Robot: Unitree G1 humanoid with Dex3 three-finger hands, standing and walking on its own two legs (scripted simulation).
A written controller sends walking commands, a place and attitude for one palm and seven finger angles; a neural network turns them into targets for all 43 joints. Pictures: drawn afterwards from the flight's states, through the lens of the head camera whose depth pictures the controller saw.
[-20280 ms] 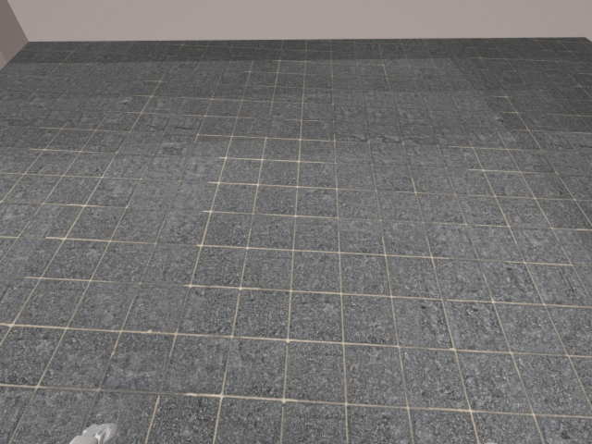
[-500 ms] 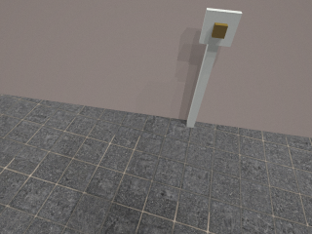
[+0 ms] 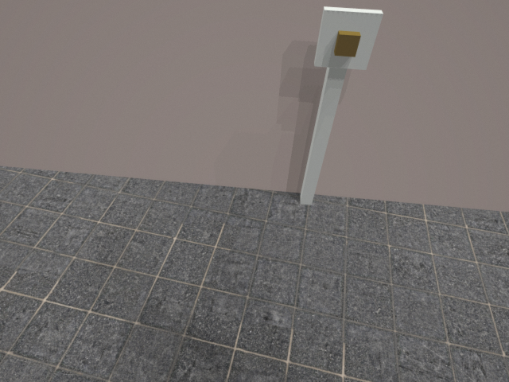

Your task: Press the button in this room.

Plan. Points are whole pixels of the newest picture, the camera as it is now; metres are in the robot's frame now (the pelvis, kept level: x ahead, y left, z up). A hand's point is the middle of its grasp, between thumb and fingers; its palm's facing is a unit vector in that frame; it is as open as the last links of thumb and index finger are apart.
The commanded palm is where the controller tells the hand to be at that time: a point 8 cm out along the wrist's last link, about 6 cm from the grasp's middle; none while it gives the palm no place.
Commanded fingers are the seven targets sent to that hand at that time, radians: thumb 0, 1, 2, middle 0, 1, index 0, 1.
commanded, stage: look at it before walking up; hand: left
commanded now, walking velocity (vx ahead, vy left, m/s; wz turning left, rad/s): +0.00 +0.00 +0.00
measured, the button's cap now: (346, 43) +1.04 -0.23 +0.07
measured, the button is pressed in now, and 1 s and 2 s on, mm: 0 0 0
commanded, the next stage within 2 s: walk to a spot facing it in 0.46 s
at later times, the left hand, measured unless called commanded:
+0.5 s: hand out of the picture -0.04 +0.15 -0.18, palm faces +0.05 -0.98 -0.17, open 7.4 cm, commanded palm none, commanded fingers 0.00 0.90 0.90 -0.20 -0.30 -0.20 -0.30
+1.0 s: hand out of the picture +0.05 +0.15 -0.18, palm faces -0.10 -0.95 -0.30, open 7.4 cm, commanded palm none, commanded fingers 0.00 0.90 0.90 -0.20 -0.30 -0.20 -0.30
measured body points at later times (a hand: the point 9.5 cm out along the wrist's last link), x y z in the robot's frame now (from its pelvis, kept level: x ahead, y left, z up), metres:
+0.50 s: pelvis -0.01 -0.01 +0.00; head +0.00 +0.00 +0.45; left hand -0.04 +0.20 -0.16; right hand -0.01 -0.23 -0.16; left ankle -0.02 +0.09 -0.74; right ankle -0.04 -0.13 -0.74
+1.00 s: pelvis -0.03 -0.05 -0.03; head +0.01 -0.09 +0.42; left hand +0.05 +0.20 -0.16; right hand -0.01 -0.29 -0.20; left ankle -0.03 +0.09 -0.73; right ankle -0.04 -0.13 -0.75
